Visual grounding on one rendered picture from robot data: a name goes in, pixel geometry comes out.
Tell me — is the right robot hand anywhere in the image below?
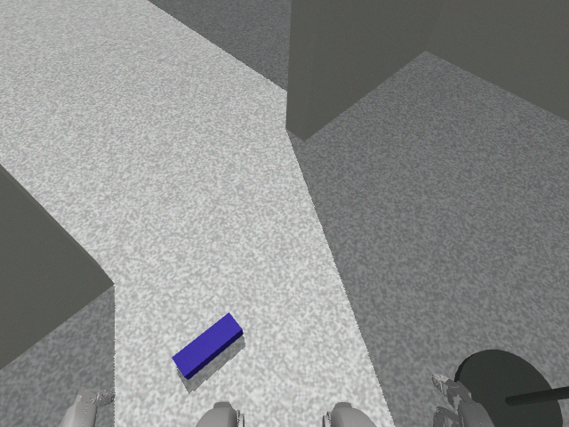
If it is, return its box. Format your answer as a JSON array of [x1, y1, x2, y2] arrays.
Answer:
[[432, 374, 494, 427]]

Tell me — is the floor lamp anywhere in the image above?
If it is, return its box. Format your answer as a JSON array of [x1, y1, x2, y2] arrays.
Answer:
[[454, 350, 569, 427]]

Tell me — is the left robot hand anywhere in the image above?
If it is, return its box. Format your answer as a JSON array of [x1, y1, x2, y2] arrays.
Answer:
[[59, 387, 115, 427]]

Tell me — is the carton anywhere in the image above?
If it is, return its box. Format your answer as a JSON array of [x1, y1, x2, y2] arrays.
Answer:
[[172, 313, 244, 380]]

